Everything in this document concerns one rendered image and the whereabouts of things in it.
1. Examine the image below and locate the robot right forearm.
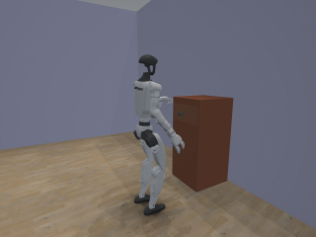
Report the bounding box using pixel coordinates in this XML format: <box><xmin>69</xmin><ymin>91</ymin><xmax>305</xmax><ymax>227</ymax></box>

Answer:
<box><xmin>154</xmin><ymin>109</ymin><xmax>176</xmax><ymax>138</ymax></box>

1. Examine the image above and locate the right robot foot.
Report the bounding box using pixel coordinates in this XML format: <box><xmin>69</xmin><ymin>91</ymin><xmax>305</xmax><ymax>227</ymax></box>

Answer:
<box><xmin>143</xmin><ymin>203</ymin><xmax>166</xmax><ymax>216</ymax></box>

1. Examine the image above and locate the cabinet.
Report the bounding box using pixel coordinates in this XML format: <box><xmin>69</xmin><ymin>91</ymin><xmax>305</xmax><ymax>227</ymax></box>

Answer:
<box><xmin>172</xmin><ymin>95</ymin><xmax>234</xmax><ymax>193</ymax></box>

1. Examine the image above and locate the left robot hand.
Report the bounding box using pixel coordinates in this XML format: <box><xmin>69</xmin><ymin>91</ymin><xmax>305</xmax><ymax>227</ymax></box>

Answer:
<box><xmin>158</xmin><ymin>96</ymin><xmax>173</xmax><ymax>110</ymax></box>

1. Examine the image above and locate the robot right upper arm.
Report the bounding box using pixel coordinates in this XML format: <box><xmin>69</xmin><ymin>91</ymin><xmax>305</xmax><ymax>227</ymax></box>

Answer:
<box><xmin>149</xmin><ymin>82</ymin><xmax>162</xmax><ymax>119</ymax></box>

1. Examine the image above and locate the drawer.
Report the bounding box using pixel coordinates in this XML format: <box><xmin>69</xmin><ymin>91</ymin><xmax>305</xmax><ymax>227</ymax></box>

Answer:
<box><xmin>174</xmin><ymin>104</ymin><xmax>198</xmax><ymax>125</ymax></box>

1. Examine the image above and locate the right robot hand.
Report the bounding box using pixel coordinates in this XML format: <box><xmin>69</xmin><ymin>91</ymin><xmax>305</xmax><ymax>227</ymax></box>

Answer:
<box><xmin>170</xmin><ymin>134</ymin><xmax>185</xmax><ymax>154</ymax></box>

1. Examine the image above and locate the humanoid robot torso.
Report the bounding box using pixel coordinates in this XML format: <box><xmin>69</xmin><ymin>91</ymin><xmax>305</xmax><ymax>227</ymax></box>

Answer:
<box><xmin>134</xmin><ymin>78</ymin><xmax>154</xmax><ymax>140</ymax></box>

